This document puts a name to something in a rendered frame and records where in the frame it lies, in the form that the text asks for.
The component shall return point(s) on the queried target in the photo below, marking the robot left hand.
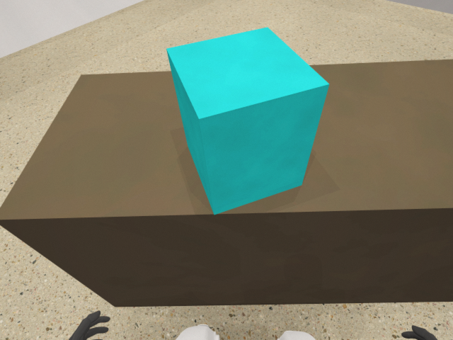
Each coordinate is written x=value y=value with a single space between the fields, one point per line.
x=83 y=331

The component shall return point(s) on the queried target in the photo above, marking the carton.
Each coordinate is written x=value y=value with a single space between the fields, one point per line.
x=250 y=108

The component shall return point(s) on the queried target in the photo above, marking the robot right hand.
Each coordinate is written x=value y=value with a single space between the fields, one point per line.
x=418 y=333

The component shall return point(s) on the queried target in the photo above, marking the pedestal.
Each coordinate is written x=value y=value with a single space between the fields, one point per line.
x=112 y=196

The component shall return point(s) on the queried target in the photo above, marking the left robot thigh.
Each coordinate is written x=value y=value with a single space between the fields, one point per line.
x=198 y=333

